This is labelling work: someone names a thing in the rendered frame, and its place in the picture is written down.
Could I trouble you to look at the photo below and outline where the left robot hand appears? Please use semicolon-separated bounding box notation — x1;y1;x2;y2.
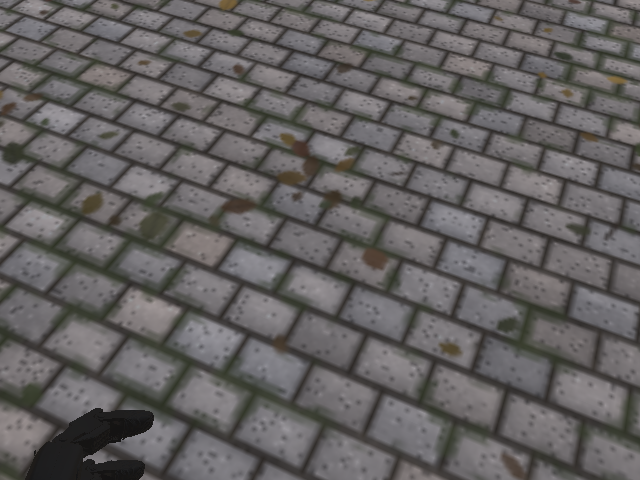
25;408;154;480

